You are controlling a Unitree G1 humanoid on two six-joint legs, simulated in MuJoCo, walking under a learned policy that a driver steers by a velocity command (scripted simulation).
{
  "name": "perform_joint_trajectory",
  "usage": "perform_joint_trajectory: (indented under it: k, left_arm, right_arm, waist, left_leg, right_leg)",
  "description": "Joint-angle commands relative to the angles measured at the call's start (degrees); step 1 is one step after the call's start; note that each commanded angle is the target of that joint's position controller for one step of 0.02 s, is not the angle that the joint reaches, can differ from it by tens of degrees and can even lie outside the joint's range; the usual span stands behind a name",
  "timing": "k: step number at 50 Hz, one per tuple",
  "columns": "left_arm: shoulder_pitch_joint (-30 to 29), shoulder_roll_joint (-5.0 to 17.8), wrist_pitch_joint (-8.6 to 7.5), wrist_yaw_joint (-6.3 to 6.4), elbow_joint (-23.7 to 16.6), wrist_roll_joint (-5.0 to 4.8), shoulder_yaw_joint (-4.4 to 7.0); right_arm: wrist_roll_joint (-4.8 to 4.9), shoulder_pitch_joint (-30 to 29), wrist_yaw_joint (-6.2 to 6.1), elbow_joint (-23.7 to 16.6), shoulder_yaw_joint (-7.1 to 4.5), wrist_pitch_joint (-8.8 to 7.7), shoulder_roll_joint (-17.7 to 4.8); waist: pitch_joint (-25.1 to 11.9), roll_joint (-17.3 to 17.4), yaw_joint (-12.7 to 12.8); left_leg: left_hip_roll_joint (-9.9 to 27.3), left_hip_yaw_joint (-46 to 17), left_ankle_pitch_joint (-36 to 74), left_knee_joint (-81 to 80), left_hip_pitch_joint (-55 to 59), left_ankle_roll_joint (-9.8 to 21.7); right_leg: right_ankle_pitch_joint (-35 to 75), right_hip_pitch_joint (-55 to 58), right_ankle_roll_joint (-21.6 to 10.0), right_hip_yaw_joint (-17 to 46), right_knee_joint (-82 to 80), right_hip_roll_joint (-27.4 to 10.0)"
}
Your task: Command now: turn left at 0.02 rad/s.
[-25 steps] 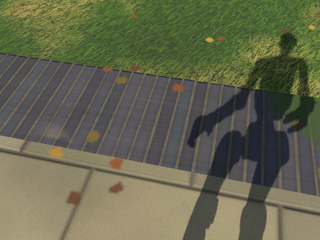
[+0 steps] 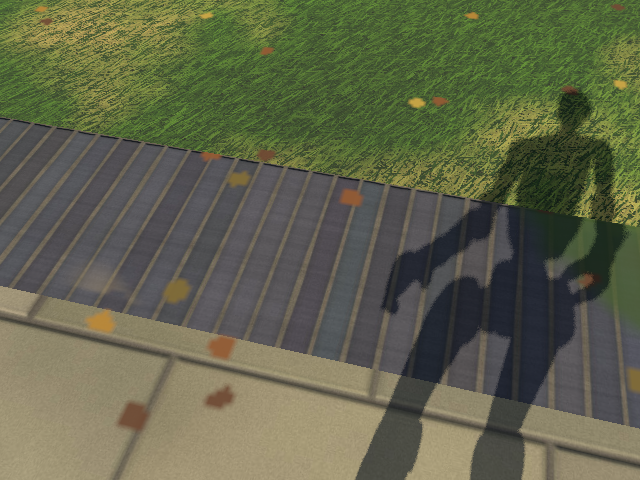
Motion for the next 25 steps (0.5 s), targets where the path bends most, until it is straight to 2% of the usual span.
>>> perform_joint_trajectory:
  k: [1,13,25]
  left_arm:
    - [-0.32,6.07,-0.72,0.20,-2.47,-0.08,1.43]
    - [0.92,6.10,-0.87,0.69,2.02,-0.22,1.23]
    - [2.30,6.00,-0.89,0.92,7.19,-0.35,0.95]
  right_arm:
    - [0.04,-0.78,-0.47,-3.48,-1.71,-0.74,-6.45]
    - [0.14,-0.31,-1.19,-0.01,-1.73,-0.55,-5.68]
    - [0.36,0.53,-1.76,6.60,-1.80,-0.65,-5.71]
  waist:
    - [-3.65,0.67,0.08]
    - [-2.20,0.41,0.10]
    - [-0.82,0.29,0.29]
  left_leg:
    - [4.15,-4.13,13.76,-3.89,4.43,1.92]
    - [3.65,-3.25,13.30,-4.64,5.68,1.12]
    - [3.30,-2.34,12.71,-6.14,6.43,0.22]
  right_leg:
    - [9.52,-1.97,-1.21,2.96,-5.15,-3.08]
    - [7.51,-2.69,-1.23,2.98,-6.93,-2.80]
    - [6.49,-2.48,-1.80,3.11,-9.18,-2.54]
